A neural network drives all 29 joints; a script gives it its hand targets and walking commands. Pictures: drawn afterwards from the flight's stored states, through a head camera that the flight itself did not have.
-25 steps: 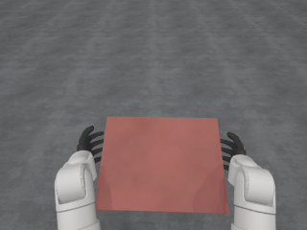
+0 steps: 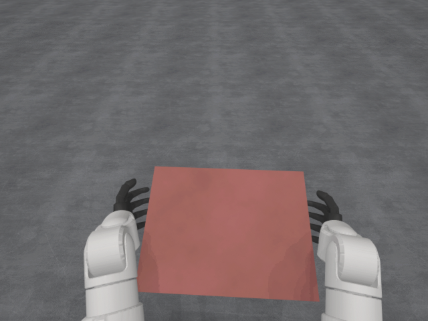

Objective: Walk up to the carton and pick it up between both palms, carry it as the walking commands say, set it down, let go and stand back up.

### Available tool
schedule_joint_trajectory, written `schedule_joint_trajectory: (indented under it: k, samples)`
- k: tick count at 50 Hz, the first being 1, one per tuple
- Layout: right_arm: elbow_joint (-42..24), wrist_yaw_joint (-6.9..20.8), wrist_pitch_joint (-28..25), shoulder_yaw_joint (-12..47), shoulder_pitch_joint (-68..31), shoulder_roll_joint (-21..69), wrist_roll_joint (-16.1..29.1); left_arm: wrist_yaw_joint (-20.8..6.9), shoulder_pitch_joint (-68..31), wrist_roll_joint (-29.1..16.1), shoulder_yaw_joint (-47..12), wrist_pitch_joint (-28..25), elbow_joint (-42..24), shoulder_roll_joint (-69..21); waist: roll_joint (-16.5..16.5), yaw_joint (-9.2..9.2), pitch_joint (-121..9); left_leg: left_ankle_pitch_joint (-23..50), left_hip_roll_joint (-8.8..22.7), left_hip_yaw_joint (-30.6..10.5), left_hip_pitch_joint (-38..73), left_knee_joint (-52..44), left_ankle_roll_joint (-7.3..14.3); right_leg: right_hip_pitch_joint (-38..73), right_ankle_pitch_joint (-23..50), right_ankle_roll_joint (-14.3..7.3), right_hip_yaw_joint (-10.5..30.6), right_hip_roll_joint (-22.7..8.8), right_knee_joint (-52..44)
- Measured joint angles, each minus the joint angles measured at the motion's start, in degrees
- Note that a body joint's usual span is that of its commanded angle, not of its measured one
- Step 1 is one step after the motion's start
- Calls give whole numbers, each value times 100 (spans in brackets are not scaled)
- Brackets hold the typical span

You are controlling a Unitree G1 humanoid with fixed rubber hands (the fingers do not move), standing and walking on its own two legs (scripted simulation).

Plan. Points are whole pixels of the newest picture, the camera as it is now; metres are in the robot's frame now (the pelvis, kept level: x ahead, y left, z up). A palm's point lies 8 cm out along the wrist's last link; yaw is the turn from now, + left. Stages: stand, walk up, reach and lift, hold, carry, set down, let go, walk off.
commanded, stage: carry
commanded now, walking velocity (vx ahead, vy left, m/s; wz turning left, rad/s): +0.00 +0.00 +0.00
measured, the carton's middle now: (225, 239) +0.29 +0.00 -0.04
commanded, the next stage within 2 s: none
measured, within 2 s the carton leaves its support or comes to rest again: neither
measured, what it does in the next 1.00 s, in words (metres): shifts its weight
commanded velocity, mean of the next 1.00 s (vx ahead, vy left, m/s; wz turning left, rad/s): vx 0.00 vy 0.00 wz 0.00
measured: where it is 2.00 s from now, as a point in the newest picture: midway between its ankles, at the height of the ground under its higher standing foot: outside the picture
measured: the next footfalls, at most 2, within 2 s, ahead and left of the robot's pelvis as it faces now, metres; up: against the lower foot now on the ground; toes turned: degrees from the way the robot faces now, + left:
none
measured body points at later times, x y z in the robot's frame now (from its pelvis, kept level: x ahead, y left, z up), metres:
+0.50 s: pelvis -0.04 +0.01 +0.00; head -0.05 +0.03 +0.45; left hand +0.25 +0.20 +0.03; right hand +0.24 -0.17 +0.03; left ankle +0.03 +0.06 -0.73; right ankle +0.00 -0.14 -0.73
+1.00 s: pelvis -0.06 -0.01 +0.00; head -0.06 +0.01 +0.45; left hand +0.22 +0.18 +0.02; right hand +0.22 -0.19 +0.02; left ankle +0.03 +0.06 -0.73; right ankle +0.00 -0.14 -0.73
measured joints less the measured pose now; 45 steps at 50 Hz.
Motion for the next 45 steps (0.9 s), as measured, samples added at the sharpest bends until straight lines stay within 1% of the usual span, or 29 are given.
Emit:
schedule_joint_trajectory:
  k: [9,11,15,17,20,24,26,30,33,36,39,42,45]
  samples:
    - [23,21,-244,4,-26,-12,-14,-44,-31,8,-12,-266,51,4,-45,-4,94,147,-25,36,-141,-27,70,-159,154,40,39,-28,-2]
    - [147,79,-336,-16,-18,1,-73,-40,-49,42,-16,-300,136,7,-53,-15,77,167,-31,26,-169,-20,86,-176,177,47,31,-33,-7]
    - [411,35,-460,-47,-40,24,-88,-118,-118,150,23,-429,459,34,-92,-15,84,241,-76,44,-169,-79,119,-211,216,71,49,-76,13]
    - [644,80,-619,-67,-88,26,-177,-154,-119,199,58,-642,698,33,-99,-10,64,279,-94,61,-198,-102,136,-263,237,78,66,-94,32]
    - [882,178,-908,-114,-67,30,-246,-88,-120,164,34,-809,839,44,-103,14,50,332,-104,62,-264,-127,153,-329,286,78,72,-98,16]
    - [1404,321,-1439,-189,-74,29,-423,-184,-117,315,106,-1325,1334,16,-106,50,-3,398,-128,89,-268,-191,175,-364,334,85,104,-116,3]
    - [1420,297,-1613,-166,-45,6,-366,-170,-54,260,86,-1510,1327,18,-95,58,24,416,-142,105,-295,-187,186,-414,332,87,123,-132,51]
    - [1808,401,-2050,-224,-91,16,-493,-265,-31,294,154,-1933,1655,55,-60,81,-11,493,-145,135,-388,-239,197,-543,376,8,162,-123,61]
    - [1717,397,-2186,-129,-3,-1,-407,-282,117,161,132,-2089,1530,104,-55,78,55,555,-140,140,-414,-282,191,-581,410,5,162,-118,53]
    - [1894,429,-2391,-135,-24,5,-492,-332,168,224,155,-2311,1655,100,-32,65,68,594,-127,124,-455,-286,169,-617,433,-9,138,-111,57]
    - [1835,380,-2455,-81,45,-22,-436,-324,267,126,135,-2393,1590,95,-43,62,90,626,-109,99,-486,-288,142,-633,455,11,98,-104,52]
    - [1842,415,-2565,-76,44,-22,-456,-327,327,117,115,-2482,1521,94,-67,60,117,676,-78,98,-504,-318,114,-658,492,-11,82,-78,38]
    - [1977,483,-2604,-124,33,-65,-512,-340,331,163,100,-2511,1632,73,-56,40,39,693,-44,67,-589,-295,64,-722,499,-61,39,-55,43]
